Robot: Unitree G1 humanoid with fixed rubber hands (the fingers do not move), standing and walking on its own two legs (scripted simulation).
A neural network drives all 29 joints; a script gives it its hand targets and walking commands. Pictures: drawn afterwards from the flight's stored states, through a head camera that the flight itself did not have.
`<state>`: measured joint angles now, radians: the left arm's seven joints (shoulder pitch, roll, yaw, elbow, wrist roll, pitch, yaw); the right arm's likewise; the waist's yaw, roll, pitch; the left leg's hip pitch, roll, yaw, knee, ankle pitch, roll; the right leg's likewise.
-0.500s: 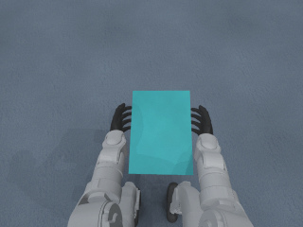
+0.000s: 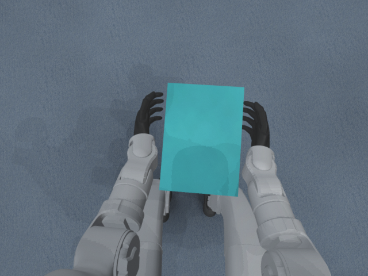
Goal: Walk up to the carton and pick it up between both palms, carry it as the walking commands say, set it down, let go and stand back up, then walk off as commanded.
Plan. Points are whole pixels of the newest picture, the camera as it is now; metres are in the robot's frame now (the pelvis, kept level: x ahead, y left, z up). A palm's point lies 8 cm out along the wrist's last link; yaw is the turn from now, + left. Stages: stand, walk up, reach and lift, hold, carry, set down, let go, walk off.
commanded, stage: set down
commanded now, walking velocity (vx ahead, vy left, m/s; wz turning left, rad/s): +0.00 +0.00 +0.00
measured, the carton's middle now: (200, 141) +0.36 -0.01 -0.20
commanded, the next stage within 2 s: none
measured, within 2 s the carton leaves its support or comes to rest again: neither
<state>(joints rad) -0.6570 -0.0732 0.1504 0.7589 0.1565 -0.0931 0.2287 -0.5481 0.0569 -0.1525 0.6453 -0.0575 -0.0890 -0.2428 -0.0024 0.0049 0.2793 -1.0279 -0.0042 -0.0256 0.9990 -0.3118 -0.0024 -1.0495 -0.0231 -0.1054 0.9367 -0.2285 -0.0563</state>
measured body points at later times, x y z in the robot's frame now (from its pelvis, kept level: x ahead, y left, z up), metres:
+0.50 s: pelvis -0.02 +0.00 -0.07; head +0.29 -0.01 +0.26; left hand +0.43 +0.11 -0.22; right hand +0.40 -0.15 -0.21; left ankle +0.09 +0.12 -0.66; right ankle +0.12 -0.09 -0.66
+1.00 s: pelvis -0.02 +0.00 -0.13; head +0.32 -0.02 +0.15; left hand +0.46 +0.11 -0.31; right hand +0.45 -0.14 -0.31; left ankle +0.09 +0.12 -0.66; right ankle +0.12 -0.09 -0.66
